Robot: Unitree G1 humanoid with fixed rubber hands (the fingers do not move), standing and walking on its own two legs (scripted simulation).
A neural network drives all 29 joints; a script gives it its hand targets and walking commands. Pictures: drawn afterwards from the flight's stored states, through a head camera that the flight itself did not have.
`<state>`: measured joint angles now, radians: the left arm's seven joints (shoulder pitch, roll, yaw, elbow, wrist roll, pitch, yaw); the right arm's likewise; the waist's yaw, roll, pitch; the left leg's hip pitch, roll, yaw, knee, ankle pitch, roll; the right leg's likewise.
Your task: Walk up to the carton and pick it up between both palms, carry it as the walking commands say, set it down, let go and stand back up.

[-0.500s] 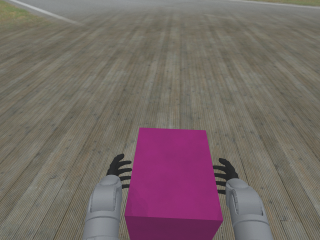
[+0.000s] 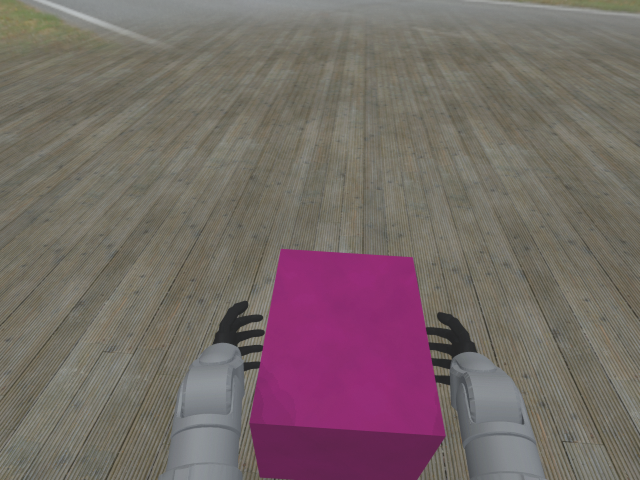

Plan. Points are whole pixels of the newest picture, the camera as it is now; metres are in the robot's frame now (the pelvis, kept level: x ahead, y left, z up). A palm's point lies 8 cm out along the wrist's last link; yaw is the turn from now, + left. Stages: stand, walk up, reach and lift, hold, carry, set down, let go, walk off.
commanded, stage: hold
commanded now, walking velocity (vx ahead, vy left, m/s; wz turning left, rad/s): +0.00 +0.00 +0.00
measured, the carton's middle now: (341, 359) +0.34 +0.00 -0.04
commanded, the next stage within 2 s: carry in 0.54 s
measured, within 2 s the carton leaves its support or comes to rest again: neither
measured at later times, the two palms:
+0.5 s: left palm (226, 360) +0.28 +0.15 +0.05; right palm (465, 374) +0.27 -0.15 +0.04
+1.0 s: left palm (157, 352) +0.26 +0.22 +0.10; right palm (398, 334) +0.30 -0.07 +0.08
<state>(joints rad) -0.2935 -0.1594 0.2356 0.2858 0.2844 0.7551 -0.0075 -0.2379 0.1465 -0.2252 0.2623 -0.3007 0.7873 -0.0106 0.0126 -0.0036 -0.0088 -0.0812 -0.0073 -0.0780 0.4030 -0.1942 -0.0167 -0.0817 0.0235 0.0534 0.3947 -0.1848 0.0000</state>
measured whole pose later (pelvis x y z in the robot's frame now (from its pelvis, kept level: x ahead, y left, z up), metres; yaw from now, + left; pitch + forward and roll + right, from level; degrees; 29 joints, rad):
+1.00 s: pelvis -0.04 -0.01 -0.02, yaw +12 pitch +4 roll -2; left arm -0.57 -0.03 0.14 0.09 0.09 1.16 0.20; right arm -0.47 0.14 -0.16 -0.01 -0.09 1.23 -0.31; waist 0.02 0.04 -0.08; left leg -0.48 -0.01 -0.05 0.58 -0.18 0.03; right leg -0.51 0.00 -0.05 0.88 -0.48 0.04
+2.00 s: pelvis -0.10 -0.06 -0.02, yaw +50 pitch +3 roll +2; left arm -0.72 -0.09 0.25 0.13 0.16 1.18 0.19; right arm -0.68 0.12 -0.28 0.03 -0.08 1.30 -0.35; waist -0.08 -0.04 0.00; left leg -0.39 -0.03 0.10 0.60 -0.26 0.03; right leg -0.42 -0.20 -0.20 0.76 -0.40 0.04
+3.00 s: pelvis -0.13 -0.21 -0.02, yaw +83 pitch +3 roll +0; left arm -0.76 -0.07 0.22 0.19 0.04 1.21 0.29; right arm -0.61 0.16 -0.32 -0.01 -0.18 1.30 -0.26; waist 0.06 0.05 0.04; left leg -0.53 -0.02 -0.01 0.76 -0.35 0.00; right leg -0.38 -0.08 -0.18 0.67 -0.31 -0.01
